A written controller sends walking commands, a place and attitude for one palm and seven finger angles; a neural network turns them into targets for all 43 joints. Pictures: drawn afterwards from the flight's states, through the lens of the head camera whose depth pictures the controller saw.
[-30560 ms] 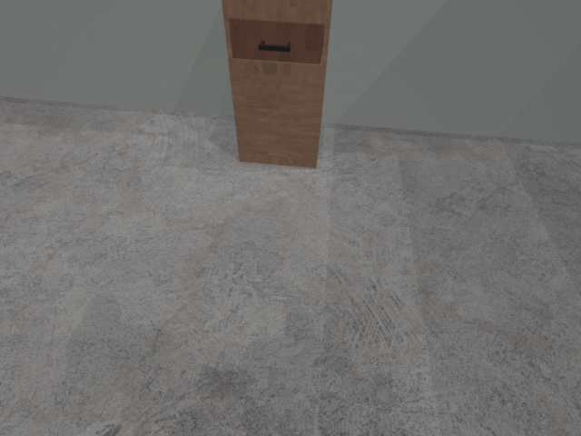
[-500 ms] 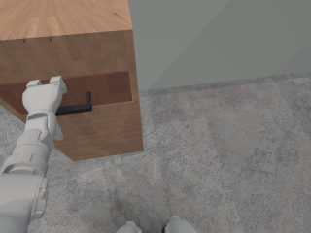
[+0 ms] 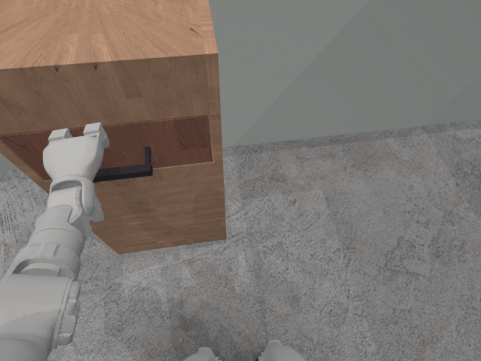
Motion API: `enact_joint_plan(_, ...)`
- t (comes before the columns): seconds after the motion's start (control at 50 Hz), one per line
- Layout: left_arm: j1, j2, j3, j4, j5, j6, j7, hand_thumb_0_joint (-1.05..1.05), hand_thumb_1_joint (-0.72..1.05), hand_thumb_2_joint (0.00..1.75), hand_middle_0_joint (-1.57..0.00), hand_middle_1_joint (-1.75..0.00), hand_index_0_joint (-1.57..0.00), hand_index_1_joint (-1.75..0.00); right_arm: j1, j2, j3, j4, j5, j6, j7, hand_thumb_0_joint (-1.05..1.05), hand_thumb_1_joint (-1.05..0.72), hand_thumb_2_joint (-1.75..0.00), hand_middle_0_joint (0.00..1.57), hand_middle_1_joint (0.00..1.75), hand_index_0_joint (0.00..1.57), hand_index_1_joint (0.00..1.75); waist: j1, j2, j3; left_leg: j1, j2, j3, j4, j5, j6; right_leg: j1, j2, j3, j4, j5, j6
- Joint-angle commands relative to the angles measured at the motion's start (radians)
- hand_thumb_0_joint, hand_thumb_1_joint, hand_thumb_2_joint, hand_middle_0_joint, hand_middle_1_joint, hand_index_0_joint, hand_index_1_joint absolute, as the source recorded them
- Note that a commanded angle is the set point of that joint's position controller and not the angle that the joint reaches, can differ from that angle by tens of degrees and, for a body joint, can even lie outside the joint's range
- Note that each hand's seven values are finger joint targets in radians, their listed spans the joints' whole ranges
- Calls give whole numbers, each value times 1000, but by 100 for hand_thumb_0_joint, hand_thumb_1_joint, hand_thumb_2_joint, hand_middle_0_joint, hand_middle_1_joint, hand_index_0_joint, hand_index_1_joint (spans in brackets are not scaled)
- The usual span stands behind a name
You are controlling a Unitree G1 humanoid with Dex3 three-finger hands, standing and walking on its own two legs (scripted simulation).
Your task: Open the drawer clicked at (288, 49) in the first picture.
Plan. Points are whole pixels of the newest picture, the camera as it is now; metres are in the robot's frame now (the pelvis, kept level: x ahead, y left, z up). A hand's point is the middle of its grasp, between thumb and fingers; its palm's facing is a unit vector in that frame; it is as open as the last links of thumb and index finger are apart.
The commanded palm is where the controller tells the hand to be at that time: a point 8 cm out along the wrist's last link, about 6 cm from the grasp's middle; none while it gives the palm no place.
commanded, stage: re-aim the fingers above the handle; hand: left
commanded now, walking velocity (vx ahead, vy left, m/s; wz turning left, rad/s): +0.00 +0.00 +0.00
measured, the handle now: (119, 164) +0.50 +0.24 -0.06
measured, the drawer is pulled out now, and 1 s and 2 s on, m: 0.00 0.00 0.00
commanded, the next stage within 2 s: lower the fingers behind the handle in 0.34 s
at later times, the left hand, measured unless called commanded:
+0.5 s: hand (81, 178) +0.44 +0.28 +0.00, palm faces -0.09 +0.00 -1.00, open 13.8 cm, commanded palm +0.43 +0.26 +0.05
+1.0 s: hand (96, 187) +0.44 +0.27 -0.05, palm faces -0.08 -0.03 -1.00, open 13.8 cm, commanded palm +0.43 +0.25 +0.01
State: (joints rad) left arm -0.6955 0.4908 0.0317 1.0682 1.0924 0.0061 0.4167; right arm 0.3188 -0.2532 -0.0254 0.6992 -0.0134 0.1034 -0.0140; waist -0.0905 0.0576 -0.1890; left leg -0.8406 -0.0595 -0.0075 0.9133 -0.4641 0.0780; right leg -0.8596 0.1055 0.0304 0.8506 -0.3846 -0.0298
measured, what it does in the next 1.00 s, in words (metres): stands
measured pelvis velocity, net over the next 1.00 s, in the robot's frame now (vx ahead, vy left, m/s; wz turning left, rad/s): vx -0.01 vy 0.00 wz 0.01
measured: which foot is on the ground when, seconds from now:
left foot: down 0.00-1.00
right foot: down 0.00-1.00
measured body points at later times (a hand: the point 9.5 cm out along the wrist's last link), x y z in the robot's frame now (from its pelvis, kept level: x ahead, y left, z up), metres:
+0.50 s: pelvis -0.01 +0.00 +0.00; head +0.09 +0.00 +0.44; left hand +0.44 +0.28 +0.05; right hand +0.02 -0.27 -0.13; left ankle -0.03 +0.07 -0.69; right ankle +0.00 -0.11 -0.69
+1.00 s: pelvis -0.01 +0.00 -0.02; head +0.12 +0.01 +0.41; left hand +0.44 +0.27 +0.01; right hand +0.03 -0.27 -0.15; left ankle -0.03 +0.07 -0.69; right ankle +0.00 -0.11 -0.69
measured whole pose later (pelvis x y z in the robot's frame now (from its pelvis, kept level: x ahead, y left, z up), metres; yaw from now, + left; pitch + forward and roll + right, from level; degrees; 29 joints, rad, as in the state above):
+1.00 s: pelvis -0.01 +0.00 -0.02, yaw +1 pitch +26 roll -3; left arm -0.73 0.49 0.01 1.08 1.10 -0.02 0.44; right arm 0.31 -0.24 -0.04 0.74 -0.03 0.06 0.00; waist -0.09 0.06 -0.20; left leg -0.98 -0.06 -0.03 1.04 -0.50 0.08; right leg -0.99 0.10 -0.01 0.96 -0.42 -0.03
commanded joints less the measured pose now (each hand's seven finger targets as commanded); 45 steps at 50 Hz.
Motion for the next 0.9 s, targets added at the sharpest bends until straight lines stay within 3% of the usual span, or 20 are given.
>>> enact_joint_plan(0.0, -401, 170, -47, -251, -23, -33, -20, 0, -50, 30, -30, -120, -30, -120, 135, -162, -81, -60, 10, -28, -23, 0, -90, -90, 20, 30, 20, 30, -37, 12, -420, 371, 54, -46, -89, 572, -40, 243, -24, -30, -105, 370, -1)
enact_joint_plan(0.02, -425, 115, -88, -278, -34, -54, -36, 0, -50, 30, -30, -120, -30, -120, 138, -158, -84, -53, 8, -35, -24, 0, -90, -90, 20, 30, 20, 30, -54, 16, -404, 408, 61, -59, -88, 598, -43, 204, -23, -36, -110, 347, -2)
enact_joint_plan(0.04, -416, 105, -93, -289, -37, -75, -44, 0, -50, 30, -30, -120, -30, -120, 141, -157, -88, -45, 8, -39, -26, 0, -90, -90, 20, 30, 20, 30, -47, 24, -383, 427, 66, -67, -90, 596, -48, 172, -23, -40, -113, 314, -2)
enact_joint_plan(0.12, -419, 123, -68, -296, -26, -123, -33, 0, -50, 30, -30, -120, -30, -120, 137, -153, -85, -27, 0, -41, -26, 0, -90, -90, 20, 30, 20, 30, -30, 87, -337, 432, 68, -90, -88, 612, -74, 89, -20, -58, -93, 251, -19)
enact_joint_plan(0.16, -405, 151, -33, -234, -2, -117, 4, 0, -50, 30, -30, -120, -30, -120, 132, -154, -82, -20, -2, -37, -18, 0, -90, -90, 20, 30, 20, 30, -20, 78, -286, 378, 66, -95, -83, 554, -82, 47, -17, -64, -78, 207, -24)
enact_joint_plan(0.26, -435, 335, 103, -176, 34, -37, 103, 0, -50, 30, -30, -120, -30, -120, 105, -169, -61, -36, -16, -31, -4, 0, -90, -90, 20, 30, 20, 30, 24, 58, -359, 238, 39, -62, -73, 443, -67, 128, -21, -53, -32, 221, -31)
enact_joint_plan(0.32, -427, 320, 92, -186, 30, 9, 107, 0, -50, 30, -30, -120, -30, -120, 99, -168, -61, -56, -15, -30, 3, 0, -90, -90, 20, 30, 20, 30, 36, 79, -459, 276, 37, -48, -69, 498, -66, 193, -20, -48, -26, 283, -26)
enact_joint_plan(0.4, -433, 254, 15, -154, -5, 39, 36, 0, -50, 30, -30, -120, -30, -120, 135, -175, -70, -57, 2, -34, -5, 0, -90, -90, 20, 30, 20, 30, -13, 1, -455, 301, 46, -44, -84, 485, -48, 242, -20, -41, -72, 316, -7)
enact_joint_plan(0.44, -437, 189, -45, -159, -27, 18, -17, 0, -50, 30, -30, -120, -30, -120, 146, -170, -76, -51, 9, -41, -16, 0, -90, -90, 20, 30, 20, 30, -42, -15, -437, 319, 47, -44, -84, 478, -39, 239, -23, -32, -94, 325, -1)
enact_joint_plan(0.48, -424, 203, -49, -130, -32, -16, -61, 0, -50, 30, -30, -120, -30, -120, 149, -172, -70, -38, 13, -46, -31, 0, -90, -90, 20, 30, 20, 30, -55, -62, -341, 257, 44, -48, -86, 406, -28, 218, -25, -24, -108, 294, 0)
enact_joint_plan(0.52, -468, 206, -55, -175, -34, -79, -88, 0, -50, 30, -30, -120, -30, -120, 147, -166, -67, -33, 10, -55, -43, 0, -90, -90, 20, 30, 20, 30, -63, -42, -311, 217, 40, -49, -78, 362, -22, 200, -33, -14, -101, 277, -4)
enact_joint_plan(0.56, -415, 251, -11, -188, -13, -134, -86, 0, -50, 30, -30, -120, -30, -120, 142, -163, -66, -30, 6, -60, -47, 0, -90, -90, 20, 30, 20, 30, -28, 38, -320, 225, 40, -52, -59, 378, -31, 147, -30, -15, -69, 258, -16)
enact_joint_plan(0.62, -412, 272, 29, -212, 6, -190, -43, 0, -50, 30, -30, -120, -30, -120, 140, -160, -70, -19, -8, -66, -38, 0, -90, -90, 20, 30, 20, 30, -17, 89, -347, 225, 45, -63, -20, 425, -46, 65, -24, -30, -20, 238, -26)
enact_joint_plan(0.64, -388, 311, 70, -217, 12, -198, -18, 0, -50, 30, -30, -120, -30, -120, 138, -161, -69, -23, -13, -65, -33, 0, -90, -90, 20, 30, 20, 30, 3, 101, -375, 215, 45, -60, -5, 441, -49, 63, -24, -31, 1, 245, -26)
enact_joint_plan(0.7, -381, 317, 99, -216, 21, -174, 61, 0, -50, 30, -30, -120, -30, -120, 136, -164, -73, -23, -25, -63, -15, 0, -90, -90, 20, 30, 20, 30, 11, 112, -433, 207, 47, -63, 31, 513, -64, 39, -19, -44, 46, 277, -26)
enact_joint_plan(0.72, -371, 351, 136, -226, 24, -160, 81, 0, -50, 30, -30, -120, -30, -120, 136, -170, -75, -22, -29, -62, -9, 0, -90, -90, 20, 30, 20, 30, 29, 117, -473, 215, 48, -62, 41, 563, -70, 53, -19, -45, 65, 304, -27)
enact_joint_plan(0.74, -348, 333, 123, -209, 30, -135, 101, 0, -50, 30, -30, -120, -30, -120, 140, -173, -75, -27, -28, -57, -3, 0, -90, -90, 20, 30, 20, 30, 26, 110, -486, 234, 51, -70, 46, 604, -79, 45, -16, -52, 72, 314, -23)
enact_joint_plan(0.76, -382, 295, 97, -219, 25, -115, 115, 0, -50, 30, -30, -120, -30, -120, 144, -173, -79, -26, -27, -57, 2, 0, -90, -90, 20, 30, 20, 30, 11, 108, -501, 253, 56, -70, 51, 627, -80, 40, -14, -56, 71, 324, -19)
enact_joint_plan(0.84, -414, 292, 80, -213, 21, -42, 119, 0, -50, 30, -30, -120, -30, -120, 162, -184, -83, -17, -21, -50, 8, 0, -90, -90, 20, 30, 20, 30, -7, 70, -559, 291, 60, -75, 51, 647, -77, 81, -15, -54, 60, 360, -7)
enact_joint_plan(0.88, -464, 232, 25, -216, 10, -23, 97, 0, -50, 30, -30, -120, -30, -120, 166, -180, -86, -7, -17, -52, 6, 0, -90, -90, 20, 30, 20, 30, -35, 62, -536, 313, 64, -79, 44, 624, -72, 68, -15, -56, 37, 339, -3)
